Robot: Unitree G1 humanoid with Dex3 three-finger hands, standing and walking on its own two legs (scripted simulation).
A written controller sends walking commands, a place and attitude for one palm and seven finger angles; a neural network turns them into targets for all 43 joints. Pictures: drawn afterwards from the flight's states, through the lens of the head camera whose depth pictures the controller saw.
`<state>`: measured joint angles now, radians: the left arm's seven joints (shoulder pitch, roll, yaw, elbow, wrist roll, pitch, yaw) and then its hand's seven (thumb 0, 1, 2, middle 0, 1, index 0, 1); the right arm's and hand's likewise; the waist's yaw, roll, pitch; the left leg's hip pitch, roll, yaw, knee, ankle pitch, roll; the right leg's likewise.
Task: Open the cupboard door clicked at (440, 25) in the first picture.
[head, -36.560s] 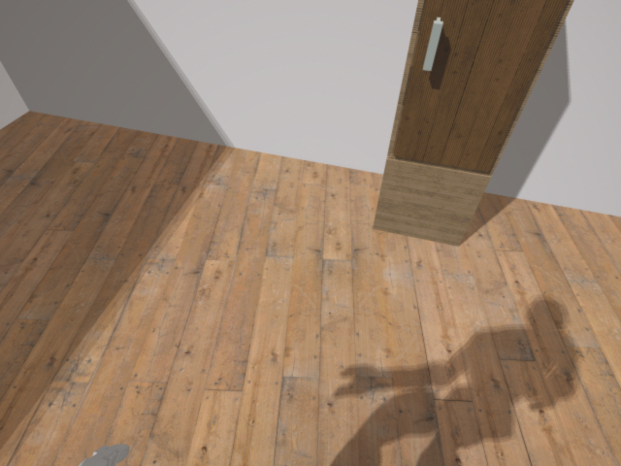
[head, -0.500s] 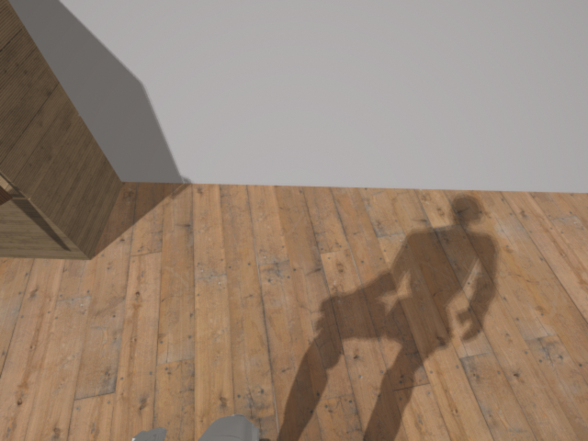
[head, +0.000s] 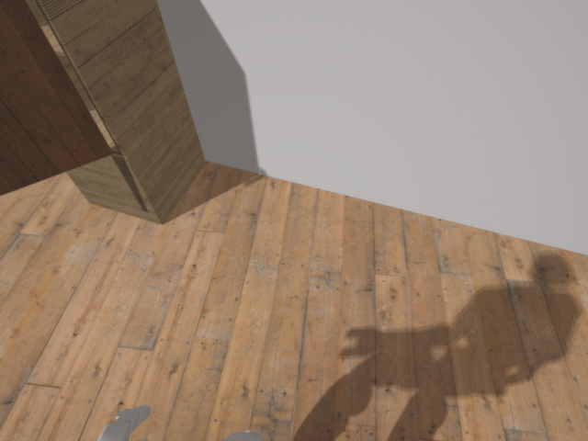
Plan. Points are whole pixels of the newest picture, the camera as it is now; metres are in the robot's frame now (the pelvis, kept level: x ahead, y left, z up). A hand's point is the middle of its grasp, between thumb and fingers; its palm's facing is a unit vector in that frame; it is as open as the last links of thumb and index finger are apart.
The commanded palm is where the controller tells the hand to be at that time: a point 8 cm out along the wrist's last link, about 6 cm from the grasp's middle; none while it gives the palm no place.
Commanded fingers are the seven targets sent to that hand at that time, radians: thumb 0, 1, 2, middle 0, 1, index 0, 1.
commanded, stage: turn to face it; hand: left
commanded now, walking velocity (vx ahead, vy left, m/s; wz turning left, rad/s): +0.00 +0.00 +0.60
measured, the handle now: out of the picture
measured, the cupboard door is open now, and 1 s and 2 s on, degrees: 51 51 51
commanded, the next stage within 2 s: take the last steps up to it in 0.84 s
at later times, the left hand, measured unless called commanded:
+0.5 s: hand out of the picture +0.00 +0.24 -0.17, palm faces +0.35 -0.91 -0.23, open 7.4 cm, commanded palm none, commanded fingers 0.00 0.90 0.90 -0.20 -0.30 -0.20 -0.30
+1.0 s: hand out of the picture -0.01 +0.16 -0.15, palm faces +0.51 -0.83 -0.23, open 7.3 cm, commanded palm none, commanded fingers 0.00 0.90 0.90 -0.20 -0.30 -0.20 -0.30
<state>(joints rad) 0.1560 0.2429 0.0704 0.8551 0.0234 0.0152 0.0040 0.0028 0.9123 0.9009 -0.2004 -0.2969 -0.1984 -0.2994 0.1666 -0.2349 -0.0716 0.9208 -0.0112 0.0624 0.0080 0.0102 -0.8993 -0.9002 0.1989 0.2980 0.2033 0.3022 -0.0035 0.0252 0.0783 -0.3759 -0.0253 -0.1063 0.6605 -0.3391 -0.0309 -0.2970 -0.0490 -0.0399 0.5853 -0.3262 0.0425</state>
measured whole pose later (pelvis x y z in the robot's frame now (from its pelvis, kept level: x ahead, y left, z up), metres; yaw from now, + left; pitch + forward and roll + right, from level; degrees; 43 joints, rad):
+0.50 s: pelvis +0.01 +0.02 +0.01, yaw +18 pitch +1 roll -1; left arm 0.19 0.26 0.08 0.93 0.02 0.07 0.00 0.01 0.91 0.90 -0.20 -0.30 -0.20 -0.30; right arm 0.13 -0.21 -0.04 0.90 -0.02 0.02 0.00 0.01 -0.90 -0.90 0.20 0.30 0.20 0.30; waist 0.01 -0.05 0.09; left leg -0.30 -0.01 0.03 0.56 -0.28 0.04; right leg -0.47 -0.10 -0.05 1.11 -0.46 0.08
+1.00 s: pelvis +0.03 -0.03 +0.02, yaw +30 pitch +0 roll +2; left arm 0.24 0.17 0.04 0.94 0.03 -0.01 0.02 0.00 0.92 0.90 -0.20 -0.30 -0.20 -0.30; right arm 0.18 -0.22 -0.07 1.00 -0.01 0.07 0.01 0.01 -0.91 -0.90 0.19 0.30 0.20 0.30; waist 0.00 -0.01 0.08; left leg -0.41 0.01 0.02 0.95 -0.44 -0.05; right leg -0.18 -0.08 -0.14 0.48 -0.29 -0.01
